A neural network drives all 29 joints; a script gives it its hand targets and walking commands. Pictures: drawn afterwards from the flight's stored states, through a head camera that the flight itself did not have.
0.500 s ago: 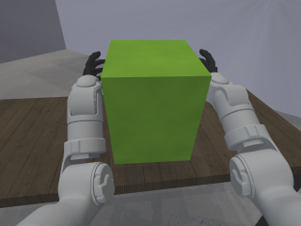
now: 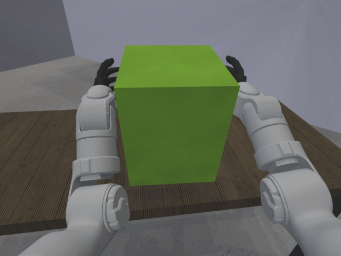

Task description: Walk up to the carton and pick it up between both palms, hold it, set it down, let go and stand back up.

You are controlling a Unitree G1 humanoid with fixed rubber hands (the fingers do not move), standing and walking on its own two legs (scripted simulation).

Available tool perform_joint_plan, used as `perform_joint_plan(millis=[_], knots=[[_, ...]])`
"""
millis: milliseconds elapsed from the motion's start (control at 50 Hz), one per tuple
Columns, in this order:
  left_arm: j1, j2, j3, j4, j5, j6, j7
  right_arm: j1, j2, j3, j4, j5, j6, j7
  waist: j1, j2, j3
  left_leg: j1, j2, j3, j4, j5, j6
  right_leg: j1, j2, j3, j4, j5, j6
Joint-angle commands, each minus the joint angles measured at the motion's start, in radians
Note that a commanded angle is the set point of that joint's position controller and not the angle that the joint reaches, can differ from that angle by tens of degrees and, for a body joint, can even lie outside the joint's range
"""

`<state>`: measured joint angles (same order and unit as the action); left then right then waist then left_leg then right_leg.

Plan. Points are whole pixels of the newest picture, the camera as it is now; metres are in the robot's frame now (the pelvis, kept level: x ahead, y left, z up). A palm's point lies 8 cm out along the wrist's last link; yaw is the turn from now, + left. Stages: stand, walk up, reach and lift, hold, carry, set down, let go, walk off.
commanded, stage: hold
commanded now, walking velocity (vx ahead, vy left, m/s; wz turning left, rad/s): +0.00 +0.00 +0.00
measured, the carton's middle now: (170, 114) +0.36 -0.01 +0.23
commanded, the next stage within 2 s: set down in 0.34 s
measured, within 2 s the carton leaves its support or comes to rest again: neither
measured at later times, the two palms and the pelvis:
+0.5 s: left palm (102, 90) +0.37 +0.14 +0.29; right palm (235, 87) +0.36 -0.15 +0.29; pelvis +0.00 +0.00 +0.00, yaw +0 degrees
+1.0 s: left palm (110, 94) +0.43 +0.14 +0.25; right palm (225, 96) +0.41 -0.15 +0.25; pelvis +0.02 +0.00 +0.00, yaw +0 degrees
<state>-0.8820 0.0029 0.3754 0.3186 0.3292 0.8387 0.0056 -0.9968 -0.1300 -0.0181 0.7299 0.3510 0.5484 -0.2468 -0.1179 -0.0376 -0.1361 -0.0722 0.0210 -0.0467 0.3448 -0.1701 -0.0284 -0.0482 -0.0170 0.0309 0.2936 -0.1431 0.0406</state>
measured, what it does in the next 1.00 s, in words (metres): stands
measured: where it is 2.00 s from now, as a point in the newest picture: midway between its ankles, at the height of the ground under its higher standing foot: outside the picture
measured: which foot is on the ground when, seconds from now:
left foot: down 0.00-1.00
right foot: down 0.00-1.00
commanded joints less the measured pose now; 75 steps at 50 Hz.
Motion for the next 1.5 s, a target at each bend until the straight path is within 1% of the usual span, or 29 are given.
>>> perform_joint_plan(millis=[0, 120, 300, 340, 400, 440, 460, 500, 580, 660, 680, 720, 760, 860, 880, 920, 960, 1020, 1080, 1100, 1120, 1200, 1220, 1240, 1340, 1400, 1420, 1460, 1480], knots=[[-0.791, -0.578, -0.443, -0.044, -0.219, -0.050, -0.119, -0.931, 0.651, 0.289, -0.365, 0.159, -0.017, 0.103, 0.040, 0.103, -0.273, -0.006, -0.070, 0.038, -0.031, 0.163, -0.030, 0.113, 0.116, -0.049, -0.032, 0.103, -0.012], [-0.806, -0.562, -0.409, 0.003, -0.204, -0.049, -0.125, -0.937, 0.651, 0.275, -0.320, 0.146, -0.013, 0.109, 0.047, 0.100, -0.238, -0.034, -0.071, 0.041, -0.049, 0.109, -0.026, 0.110, 0.113, -0.050, -0.036, 0.048, -0.014], [-0.805, -0.581, -0.422, -0.023, -0.206, -0.051, -0.118, -0.921, 0.661, 0.277, -0.321, 0.144, -0.016, 0.109, 0.044, 0.103, -0.253, -0.019, -0.065, 0.041, -0.038, 0.132, -0.026, 0.117, 0.111, -0.048, -0.032, 0.080, -0.015], [-0.836, -0.592, -0.445, -0.018, -0.228, -0.065, -0.127, -0.919, 0.686, 0.319, -0.351, 0.197, -0.028, 0.111, 0.043, 0.061, -0.284, -0.013, -0.101, 0.050, -0.013, 0.138, 0.002, 0.118, 0.111, -0.044, -0.056, 0.097, 0.002], [-0.879, -0.561, -0.405, -0.008, -0.223, -0.089, -0.128, -0.973, 0.682, 0.286, -0.336, 0.175, -0.043, 0.115, 0.046, 0.050, -0.283, -0.023, -0.100, 0.047, -0.021, 0.090, 0.007, 0.089, 0.100, -0.049, -0.056, 0.060, 0.004], [-0.898, -0.566, -0.413, -0.015, -0.219, -0.114, -0.123, -0.972, 0.682, 0.266, -0.312, 0.141, -0.070, 0.118, 0.043, 0.086, -0.267, -0.021, -0.097, 0.047, -0.022, 0.115, -0.003, 0.072, 0.108, -0.061, -0.052, 0.072, -0.001], [-0.907, -0.558, -0.388, -0.005, -0.216, -0.128, -0.128, -0.991, 0.676, 0.248, -0.312, 0.124, -0.088, 0.122, 0.050, 0.049, -0.295, -0.005, -0.090, 0.048, -0.017, 0.097, 0.003, 0.074, 0.101, -0.062, -0.061, 0.057, -0.003], [-0.905, -0.534, -0.326, 0.057, -0.182, -0.169, -0.138, -1.002, 0.655, 0.185, -0.273, 0.052, -0.132, 0.137, 0.053, 0.067, -0.251, -0.021, -0.085, 0.057, -0.041, 0.024, 0.004, 0.047, 0.095, -0.066, -0.074, -0.018, -0.013], [-0.799, -0.474, -0.217, 0.212, -0.082, -0.225, -0.185, -0.871, 0.618, 0.083, -0.141, -0.083, -0.202, 0.158, 0.054, 0.049, -0.128, -0.024, -0.086, 0.084, -0.096, -0.091, 0.024, 0.050, 0.080, -0.085, -0.098, -0.111, -0.012], [-0.711, -0.404, -0.132, 0.288, -0.002, -0.251, -0.220, -0.746, 0.571, 0.026, -0.012, -0.168, -0.233, 0.172, 0.074, 0.050, -0.052, -0.002, -0.082, 0.106, -0.117, -0.064, 0.034, 0.080, 0.079, -0.095, -0.093, -0.091, 0.000], [-0.700, -0.408, -0.142, 0.275, 0.009, -0.253, -0.228, -0.727, 0.558, 0.014, -0.013, -0.180, -0.247, 0.173, 0.064, 0.067, -0.053, -0.006, -0.079, 0.109, -0.124, -0.069, 0.028, 0.091, 0.082, -0.103, -0.084, -0.087, -0.002], [-0.715, -0.413, -0.170, 0.237, -0.007, -0.272, -0.228, -0.741, 0.572, 0.040, -0.041, -0.185, -0.282, 0.174, 0.072, 0.057, -0.107, 0.040, -0.084, 0.116, -0.103, 0.031, 0.017, 0.120, 0.087, -0.108, -0.066, -0.005, 0.006], [-0.730, -0.432, -0.208, 0.204, -0.027, -0.295, -0.226, -0.739, 0.582, 0.063, -0.053, -0.171, -0.316, 0.168, 0.056, 0.065, -0.184, 0.107, -0.083, 0.118, -0.076, 0.137, 0.003, 0.148, 0.092, -0.117, -0.057, 0.087, 0.002], [-0.644, -0.488, -0.345, 0.109, -0.110, -0.351, -0.191, -0.717, 0.637, 0.231, -0.255, -0.116, -0.394, 0.136, 0.046, 0.034, -0.455, 0.259, -0.090, 0.095, 0.034, 0.478, -0.022, 0.271, 0.104, -0.118, -0.024, 0.443, 0.011], [-0.636, -0.505, -0.371, 0.096, -0.120, -0.359, -0.186, -0.708, 0.638, 0.241, -0.253, -0.107, -0.400, 0.129, 0.033, 0.041, -0.460, 0.266, -0.090, 0.089, 0.038, 0.502, -0.027, 0.274, 0.104, -0.122, -0.022, 0.480, 0.014], [-0.626, -0.479, -0.352, 0.092, -0.120, -0.365, -0.183, -0.678, 0.670, 0.270, -0.260, -0.110, -0.404, 0.128, 0.050, 0.011, -0.436, 0.235, -0.100, 0.088, 0.031, 0.471, -0.017, 0.297, 0.092, -0.112, -0.019, 0.540, 0.029], [-0.599, -0.476, -0.364, 0.101, -0.128, -0.365, -0.191, -0.643, 0.667, 0.277, -0.266, -0.112, -0.404, 0.120, 0.039, -0.008, -0.419, 0.222, -0.102, 0.092, 0.025, 0.463, -0.014, 0.316, 0.089, -0.111, -0.021, 0.576, 0.040], [-0.598, -0.485, -0.389, 0.073, -0.135, -0.363, -0.197, -0.616, 0.672, 0.268, -0.278, -0.108, -0.413, 0.113, 0.008, 0.015, -0.364, 0.213, -0.105, 0.092, 0.017, 0.440, -0.019, 0.300, 0.084, -0.116, -0.023, 0.576, 0.050], [-0.621, -0.488, -0.394, 0.076, -0.145, -0.377, -0.197, -0.639, 0.675, 0.262, -0.281, -0.115, -0.425, 0.114, 0.015, 0.014, -0.371, 0.211, -0.107, 0.089, 0.018, 0.415, -0.020, 0.289, 0.081, -0.116, -0.023, 0.566, 0.048], [-0.638, -0.494, -0.389, 0.102, -0.143, -0.383, -0.201, -0.631, 0.656, 0.212, -0.252, -0.133, -0.430, 0.116, -0.012, 0.031, -0.349, 0.204, -0.098, 0.090, 0.008, 0.392, -0.023, 0.242, 0.085, -0.128, -0.041, 0.492, 0.044], [-0.620, -0.499, -0.387, 0.126, -0.139, -0.380, -0.203, -0.651, 0.647, 0.209, -0.274, -0.137, -0.433, 0.118, -0.016, 0.038, -0.328, 0.192, -0.098, 0.086, 0.006, 0.370, -0.023, 0.243, 0.081, -0.126, -0.042, 0.469, 0.039], [-0.642, -0.471, -0.324, 0.214, -0.095, -0.391, -0.220, -0.606, 0.627, 0.092, -0.160, -0.197, -0.435, 0.133, -0.024, 0.044, -0.238, 0.160, -0.099, 0.113, -0.031, 0.236, -0.011, 0.201, 0.074, -0.129, -0.070, 0.291, 0.033], [-0.640, -0.477, -0.334, 0.197, -0.094, -0.397, -0.222, -0.576, 0.629, 0.086, -0.139, -0.210, -0.436, 0.138, -0.033, 0.064, -0.243, 0.164, -0.097, 0.114, -0.035, 0.239, -0.018, 0.201, 0.072, -0.134, -0.066, 0.291, 0.028], [-0.650, -0.468, -0.326, 0.231, -0.097, -0.406, -0.226, -0.575, 0.610, 0.063, -0.141, -0.229, -0.442, 0.138, -0.041, 0.044, -0.248, 0.155, -0.096, 0.121, -0.037, 0.228, -0.015, 0.204, 0.071, -0.135, -0.066, 0.282, 0.030], [-0.675, -0.424, -0.267, 0.296, -0.074, -0.438, -0.233, -0.540, 0.600, -0.015, -0.043, -0.299, -0.441, 0.156, -0.033, 0.037, -0.148, 0.110, -0.086, 0.137, -0.083, 0.086, 0.005, 0.172, 0.058, -0.134, -0.078, 0.139, 0.033], [-0.714, -0.419, -0.264, 0.301, -0.081, -0.475, -0.234, -0.540, 0.630, -0.023, -0.031, -0.340, -0.457, 0.165, -0.033, 0.025, -0.187, 0.086, -0.088, 0.144, -0.083, 0.093, 0.004, 0.207, 0.055, -0.130, -0.055, 0.184, 0.033], [-0.716, -0.420, -0.270, 0.304, -0.088, -0.490, -0.233, -0.534, 0.657, 0.010, -0.056, -0.339, -0.462, 0.167, -0.014, 0.010, -0.228, 0.075, -0.091, 0.150, -0.080, 0.104, 0.009, 0.239, 0.052, -0.122, -0.039, 0.221, 0.034], [-0.735, -0.428, -0.273, 0.306, -0.099, -0.517, -0.224, -0.537, 0.676, 0.011, -0.048, -0.344, -0.471, 0.173, -0.023, 0.023, -0.270, 0.082, -0.090, 0.144, -0.071, 0.140, 0.002, 0.247, 0.059, -0.125, -0.027, 0.269, 0.033], [-0.731, -0.441, -0.293, 0.300, -0.102, -0.526, -0.219, -0.508, 0.684, 0.018, -0.025, -0.342, -0.473, 0.173, -0.026, 0.059, -0.278, 0.083, -0.089, 0.143, -0.066, 0.158, -0.009, 0.252, 0.061, -0.129, -0.020, 0.291, 0.031]])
